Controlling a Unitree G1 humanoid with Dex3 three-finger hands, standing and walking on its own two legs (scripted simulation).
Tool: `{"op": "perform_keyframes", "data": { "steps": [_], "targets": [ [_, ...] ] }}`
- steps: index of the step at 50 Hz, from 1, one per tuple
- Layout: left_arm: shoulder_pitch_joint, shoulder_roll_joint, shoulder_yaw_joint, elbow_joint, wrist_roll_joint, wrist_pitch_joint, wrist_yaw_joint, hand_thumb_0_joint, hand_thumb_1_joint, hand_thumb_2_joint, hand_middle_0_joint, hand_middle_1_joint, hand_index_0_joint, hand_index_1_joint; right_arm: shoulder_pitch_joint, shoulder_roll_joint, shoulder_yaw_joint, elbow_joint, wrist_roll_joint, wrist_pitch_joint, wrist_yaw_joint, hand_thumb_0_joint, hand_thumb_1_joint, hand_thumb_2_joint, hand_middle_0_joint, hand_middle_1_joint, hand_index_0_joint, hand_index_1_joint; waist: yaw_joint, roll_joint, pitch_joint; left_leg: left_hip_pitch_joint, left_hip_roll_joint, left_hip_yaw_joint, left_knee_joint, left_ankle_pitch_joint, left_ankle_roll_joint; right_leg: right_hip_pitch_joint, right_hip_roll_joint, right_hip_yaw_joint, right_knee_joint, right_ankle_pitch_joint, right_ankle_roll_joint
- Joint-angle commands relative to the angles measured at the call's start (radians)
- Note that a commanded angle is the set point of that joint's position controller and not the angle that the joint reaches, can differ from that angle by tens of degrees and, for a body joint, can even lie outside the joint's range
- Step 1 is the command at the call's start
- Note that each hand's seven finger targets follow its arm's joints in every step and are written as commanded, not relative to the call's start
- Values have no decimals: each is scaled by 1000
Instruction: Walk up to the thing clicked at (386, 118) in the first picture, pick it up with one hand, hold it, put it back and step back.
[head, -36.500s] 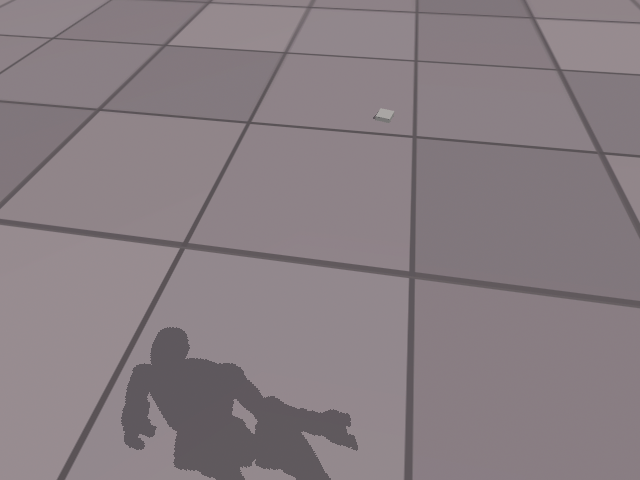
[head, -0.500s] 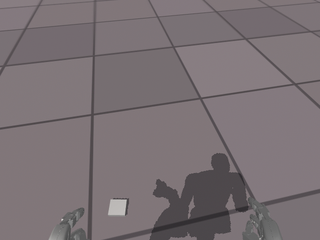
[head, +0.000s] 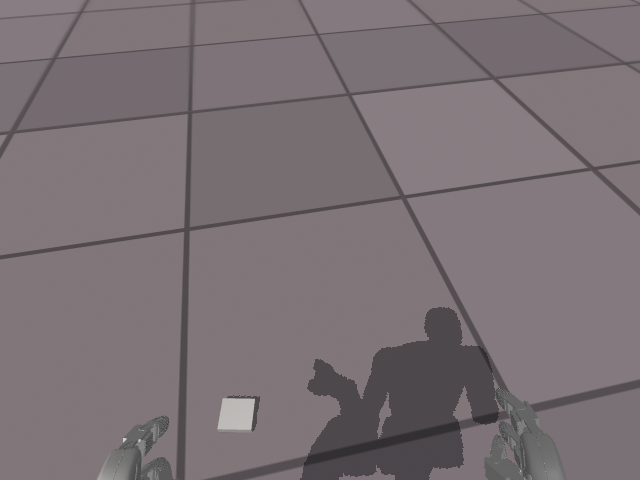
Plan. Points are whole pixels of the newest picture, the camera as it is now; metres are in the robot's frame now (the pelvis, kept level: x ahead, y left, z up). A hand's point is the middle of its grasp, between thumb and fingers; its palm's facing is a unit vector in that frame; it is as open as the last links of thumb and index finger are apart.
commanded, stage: home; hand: left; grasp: from above
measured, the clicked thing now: (237, 415) +0.45 +0.24 -0.70
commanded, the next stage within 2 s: stand in 0.84 s
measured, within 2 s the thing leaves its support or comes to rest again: neither
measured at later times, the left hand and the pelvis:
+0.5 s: hand out of the picture +0.16 +0.18 -0.05, palm faces +0.04 -0.98 -0.22, open 7.4 cm; pelvis +0.00 +0.00 +0.00, yaw +0 degrees
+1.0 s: hand out of the picture +0.17 +0.19 -0.06, palm faces +0.02 -0.96 -0.28, open 7.4 cm; pelvis +0.00 +0.00 +0.01, yaw +0 degrees
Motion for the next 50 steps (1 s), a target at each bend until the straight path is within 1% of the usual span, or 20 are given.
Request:
{"op": "perform_keyframes", "data": {
  "steps": [1,3,9,12,15,16,19,22,23,24,25,27,28,35,36,37,46,47,49,50],
  "targets": [
    [-24,116,73,-184,7,-51,6,0,900,900,-200,-300,-200,-300,-70,-128,-57,-158,1,-59,-14,0,-901,-900,200,299,200,299,-6,-14,-63,86,-17,7,-173,207,19,43,28,-24,-151,171,-17],
    [-47,96,48,-218,9,-57,3,0,900,900,-200,-300,-200,-300,-74,-116,-52,-165,0,-60,-13,0,-901,-900,200,299,200,299,-8,6,-77,92,-16,1,-177,219,15,43,28,-25,-143,183,-19],
    [-27,123,75,-202,6,-52,8,0,900,900,-200,-300,-200,-300,-65,-128,-57,-155,2,-53,-16,0,-901,-899,200,299,200,299,-5,-3,-70,95,-18,14,-161,245,19,50,25,-18,-146,207,-17],
    [-31,87,42,-199,9,-51,8,0,900,900,-200,-300,-200,-300,-73,-112,-49,-166,3,-54,-14,0,-901,-899,200,299,200,299,-6,-14,-69,90,-17,11,-159,260,19,49,26,-23,-145,221,-17],
    [-13,131,85,-187,7,-47,11,0,900,900,-200,-300,-200,-300,-66,-126,-56,-157,3,-52,-14,0,-901,-899,200,299,200,299,1,-11,-62,80,-18,9,-167,222,20,53,26,-22,-150,186,-18],
    [-24,99,48,-199,11,-49,8,0,900,900,-200,-300,-200,-300,-70,-118,-52,-167,3,-54,-13,0,-901,-899,200,299,200,299,-9,-2,-70,89,-18,13,-166,235,19,47,26,-21,-146,200,-19],
    [-20,121,75,-199,5,-50,10,0,900,900,-200,-301,-200,-300,-68,-129,-59,-157,3,-51,-14,0,-901,-899,199,299,199,299,0,3,-67,94,-12,-3,-177,237,14,47,29,-27,-136,192,-21],
    [-21,93,43,-208,6,-53,8,0,900,900,-200,-301,-200,-300,-71,-120,-54,-171,3,-52,-11,0,-901,-899,199,299,199,299,-7,6,-69,98,-11,-5,-179,248,11,41,31,-30,-130,200,-22],
    [-7,116,71,-200,6,-50,12,0,900,900,-200,-301,-200,-300,-65,-127,-61,-162,3,-48,-13,0,-901,-899,199,299,199,299,2,6,-82,101,-9,-5,-177,255,10,48,31,-29,-126,200,-24],
    [-20,86,39,-212,5,-55,9,0,900,900,-200,-301,-200,-300,-66,-116,-53,-172,4,-48,-11,0,-901,-899,199,299,199,299,-5,4,-83,95,-14,1,-166,266,12,46,31,-30,-131,217,-22],
    [-11,122,78,-197,1,-54,11,0,900,900,-200,-301,-200,-300,-65,-128,-60,-164,3,-47,-11,0,-901,-899,199,299,199,299,-1,-16,-68,83,-12,-3,-168,247,15,50,31,-31,-133,199,-21],
    [-25,90,38,-208,5,-54,8,0,900,900,-200,-301,-200,-300,-69,-118,-53,-172,4,-49,-10,0,-901,-899,199,299,199,299,-6,3,-69,93,-14,6,-167,255,14,43,29,-26,-132,210,-21],
    [-24,120,68,-207,4,-56,11,0,900,900,-200,-301,-200,-300,-63,-124,-59,-168,4,-45,-12,0,-901,-899,199,299,199,299,-5,-1,-81,88,-15,7,-162,245,16,43,29,-22,-137,204,-21],
    [-11,93,47,-219,1,-55,10,0,900,900,-200,-301,-200,-301,-66,-116,-53,-178,5,-46,-10,0,-902,-899,199,299,199,299,-5,-3,-94,97,-14,3,-156,288,14,55,29,-27,-127,239,-22],
    [-4,129,81,-205,2,-54,12,0,900,900,-200,-301,-200,-301,-58,-134,-63,-164,3,-44,-11,0,-902,-899,199,299,199,299,-2,-7,-98,98,-12,-1,-158,294,12,60,29,-26,-121,235,-23],
    [-16,111,54,-205,7,-54,11,0,900,900,-200,-301,-200,-300,-61,-128,-59,-163,4,-44,-9,0,-901,-899,199,299,199,299,-2,8,-77,98,-9,-3,-166,293,9,47,31,-28,-117,233,-23],
    [-9,113,64,-200,3,-52,13,0,900,900,-200,-301,-200,-300,-64,-127,-62,-172,5,-39,-10,0,-901,-899,199,299,199,299,-5,-22,-59,80,-14,8,-157,251,17,44,28,-25,-133,210,-19],
    [-311,181,54,151,119,-261,50,0,900,900,-200,-301,-200,-300,-142,-226,-93,77,-120,66,50,0,-901,-899,199,299,199,299,77,-70,170,88,14,-25,-241,424,63,231,-57,54,-198,216,-50],
    [-221,210,72,352,118,-366,37,0,900,900,-200,-300,-200,-301,-127,-234,-113,67,-122,121,89,0,-900,-900,200,300,200,300,40,-121,63,202,1,-7,-233,418,69,221,-75,154,-259,255,-107],
    [-228,227,60,401,123,-391,33,0,900,900,-200,-300,-200,-301,-127,-234,-111,87,-106,128,107,0,-900,-900,200,300,200,300,53,-76,27,251,7,-26,-261,440,70,288,-76,136,-224,329,-98]
  ]
}}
